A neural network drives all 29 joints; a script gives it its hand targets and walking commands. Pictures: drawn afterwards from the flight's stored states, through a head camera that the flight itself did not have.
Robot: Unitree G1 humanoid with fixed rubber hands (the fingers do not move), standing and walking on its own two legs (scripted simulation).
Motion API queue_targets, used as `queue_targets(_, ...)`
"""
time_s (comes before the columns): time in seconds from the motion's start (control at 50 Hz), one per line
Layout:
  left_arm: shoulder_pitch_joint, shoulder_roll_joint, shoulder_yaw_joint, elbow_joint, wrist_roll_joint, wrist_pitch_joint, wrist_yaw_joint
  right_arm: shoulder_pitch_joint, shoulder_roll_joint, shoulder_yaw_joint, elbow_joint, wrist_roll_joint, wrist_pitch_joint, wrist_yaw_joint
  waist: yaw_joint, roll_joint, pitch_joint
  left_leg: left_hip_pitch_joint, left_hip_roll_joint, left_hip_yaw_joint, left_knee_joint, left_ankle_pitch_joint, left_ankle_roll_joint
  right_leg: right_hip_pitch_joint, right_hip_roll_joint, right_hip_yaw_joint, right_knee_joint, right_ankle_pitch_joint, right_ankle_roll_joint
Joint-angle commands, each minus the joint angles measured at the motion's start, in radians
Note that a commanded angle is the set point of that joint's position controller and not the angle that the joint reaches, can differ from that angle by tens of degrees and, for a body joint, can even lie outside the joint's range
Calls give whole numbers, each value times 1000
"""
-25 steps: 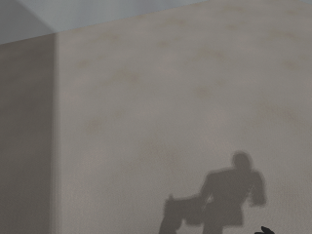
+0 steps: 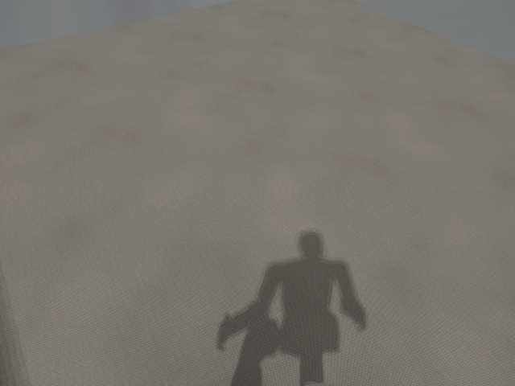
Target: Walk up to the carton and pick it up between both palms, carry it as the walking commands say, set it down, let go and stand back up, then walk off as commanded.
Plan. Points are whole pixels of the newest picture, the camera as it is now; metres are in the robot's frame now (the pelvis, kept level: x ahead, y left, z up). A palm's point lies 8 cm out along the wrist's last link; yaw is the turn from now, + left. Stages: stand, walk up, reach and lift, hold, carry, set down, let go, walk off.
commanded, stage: walk up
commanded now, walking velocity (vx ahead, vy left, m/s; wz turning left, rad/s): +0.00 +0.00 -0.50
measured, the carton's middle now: out of the picture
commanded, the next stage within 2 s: none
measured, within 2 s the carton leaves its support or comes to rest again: neither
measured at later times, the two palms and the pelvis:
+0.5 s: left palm out of the picture +0.13 +0.21 -0.11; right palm out of the picture +0.00 -0.30 -0.13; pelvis -0.01 -0.03 +0.00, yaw -15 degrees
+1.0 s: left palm (181, 357) +0.21 +0.15 -0.12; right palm out of the picture -0.09 -0.27 -0.11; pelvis -0.02 +0.00 +0.00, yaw -31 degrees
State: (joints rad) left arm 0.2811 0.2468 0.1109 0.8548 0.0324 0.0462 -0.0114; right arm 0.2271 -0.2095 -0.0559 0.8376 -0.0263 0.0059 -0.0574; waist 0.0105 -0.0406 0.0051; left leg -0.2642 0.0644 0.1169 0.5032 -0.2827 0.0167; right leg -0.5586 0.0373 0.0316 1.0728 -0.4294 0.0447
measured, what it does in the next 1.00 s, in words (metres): steps on the spot, turning right: right foot, then left foot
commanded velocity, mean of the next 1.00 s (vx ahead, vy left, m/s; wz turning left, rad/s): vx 0.00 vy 0.00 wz -0.50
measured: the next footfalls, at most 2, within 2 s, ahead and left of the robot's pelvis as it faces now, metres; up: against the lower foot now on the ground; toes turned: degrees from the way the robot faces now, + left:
right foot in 0.26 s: +0.01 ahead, -0.14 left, +0.00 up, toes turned -13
left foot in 0.64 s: +0.08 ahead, +0.08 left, +0.00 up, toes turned -16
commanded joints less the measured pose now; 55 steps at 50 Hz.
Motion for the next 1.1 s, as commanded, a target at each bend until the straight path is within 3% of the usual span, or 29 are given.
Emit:
queue_targets(0.0,37,20,-9,-68,-21,-4,-25,-49,-131,-17,-57,1,-21,9,17,225,-20,34,212,-115,-183,278,106,13,-65,-45,70,29,21)
queue_targets(0.1,-134,-2,-41,-120,-17,4,-29,99,-169,-37,-4,-11,-30,16,-59,225,16,135,258,-64,-127,541,131,60,-55,-97,-216,-42,4)
queue_targets(0.16,-135,2,-52,-113,-18,0,-28,107,-203,-53,-6,-10,-22,18,-42,262,-9,156,286,-59,-102,591,124,149,-43,-123,-347,-43,-19)
queue_targets(0.2,-106,15,-53,-96,-13,-10,-24,87,-199,-56,-12,3,-15,22,-11,228,-31,141,282,-38,-45,558,88,241,-36,-128,-516,44,-39)
queue_targets(0.22,-66,40,-47,-78,-5,-19,-20,94,-186,-54,-11,14,-10,23,13,163,-53,74,256,4,28,485,42,357,-45,-115,-651,172,-42)
queue_targets(0.24,-11,113,-23,-57,2,-28,-16,127,-153,-44,-18,14,-6,26,34,33,-98,-61,195,49,184,266,-20,519,-133,16,-727,268,-52)
queue_targets(0.26,15,244,9,-64,-5,-39,-15,125,-70,-26,-78,8,0,36,35,-242,-85,-337,49,118,384,-243,-106,635,-422,370,-754,636,-145)
queue_targets(0.28,85,250,13,-36,-14,-36,-2,32,-63,-33,-101,24,16,28,86,-219,-99,-350,36,13,548,-395,-102,563,-505,402,-745,844,-294)
queue_targets(0.3,58,197,-6,-25,-22,-34,7,-13,-95,-32,-102,32,19,31,72,-128,-72,-342,47,-47,590,-334,-105,539,-433,319,-726,778,-302)
queue_targets(0.34,-81,149,-29,-49,-25,-26,22,14,-113,-34,-61,25,9,41,11,-132,-7,-314,56,-82,553,-176,-99,436,-299,209,-748,578,-232)
queue_targets(0.36,-104,141,-31,-60,-27,-28,25,40,-116,-36,-47,17,8,44,-2,-136,-8,-289,39,-74,546,-135,-96,410,-276,182,-745,596,-221)
queue_targets(0.42,-74,138,-20,-50,-22,-37,21,45,-91,-34,-39,23,13,46,1,-99,-40,-243,3,-66,479,-101,-90,391,-251,177,-725,598,-218)
queue_targets(0.54,-54,169,-4,-50,-8,-21,18,-6,-61,-21,-67,33,13,30,19,-138,-33,-95,-62,-53,230,-140,-58,283,-245,266,-700,474,-214)
queue_targets(0.58,-72,172,-7,-50,-11,-12,19,41,-55,-23,-59,41,3,24,-11,-124,-36,10,-79,-47,63,-49,-48,239,-234,298,-665,497,-188)
queue_targets(0.6,-72,161,-12,-49,-18,-11,21,75,-69,-27,-54,39,-5,20,-30,-98,-38,95,-57,-57,-68,45,-42,201,-204,294,-628,436,-146)
queue_targets(0.62,-60,125,-21,-48,-24,-15,23,113,-131,-40,-54,24,-13,14,-44,-4,-56,207,73,-161,-162,68,-16,112,-144,238,-535,273,-85)
queue_targets(0.64,-45,41,-40,-71,-20,-24,24,142,-245,-58,-72,7,-15,12,-50,273,-78,301,341,-428,-260,124,53,-53,1,62,-302,-20,-28)
queue_targets(0.66,-109,71,-36,-99,-2,-14,30,121,-267,-67,-66,5,-10,12,-62,296,-44,143,462,-474,-255,221,164,-50,-7,31,-71,-223,-22)
queue_targets(0.68,-110,82,-21,-98,10,-9,25,91,-198,-49,-78,-5,-9,14,-44,165,-23,79,404,-417,-258,196,172,-19,-29,72,30,-169,-25)
queue_targets(0.7,-76,82,-15,-77,17,-4,14,22,-150,-35,-96,-14,-11,15,-3,132,-1,24,327,-327,-261,165,151,8,-32,63,81,-88,-23)
queue_targets(0.72,-28,88,-10,-51,14,2,0,-40,-125,-28,-109,-18,-11,15,30,155,10,14,257,-240,-259,154,126,24,-39,47,119,-12,-19)
queue_targets(0.76,-6,85,-12,-31,1,10,-17,-49,-110,-23,-103,-8,-12,10,31,200,10,42,200,-137,-243,186,109,30,-40,-1,114,37,6)
queue_targets(0.88,-155,36,-38,-86,-9,25,-27,76,-163,-53,-52,-6,-15,13,-46,222,-4,174,255,-80,-182,369,139,79,-62,-80,-178,-34,20)
queue_targets(0.96,-154,33,-43,-93,-17,18,-27,67,-194,-71,-43,-7,-5,21,-31,247,-27,156,290,-67,-129,437,127,202,-48,-129,-349,-41,-6)
queue_targets(1.0,-114,42,-41,-78,-15,5,-21,48,-198,-75,-42,2,1,27,2,215,-40,118,285,-37,-64,396,81,307,-37,-140,-535,67,-23)
queue_targets(1.02,-79,69,-32,-64,-10,-7,-15,64,-191,-75,-39,6,4,30,21,151,-53,47,265,2,12,313,31,417,-54,-109,-675,187,-24)
queue_targets(1.04,-41,151,-11,-56,-1,-20,-10,94,-156,-68,-46,4,8,38,30,-10,-49,-105,197,65,190,108,-35,531,-198,83,-791,237,-50)
queue_targets(1.06,-35,288,14,-75,-10,-25,-8,60,-68,-46,-122,11,15,40,27,-280,-24,-339,55,101,367,-322,-93,540,-468,417,-841,480,-173)
queue_targets(1.08,27,254,12,-40,-18,-21,-1,-51,-94,-55,-141,11,33,30,83,-155,-18,-327,53,-27,516,-361,-97,482,-478,384,-813,579,-270)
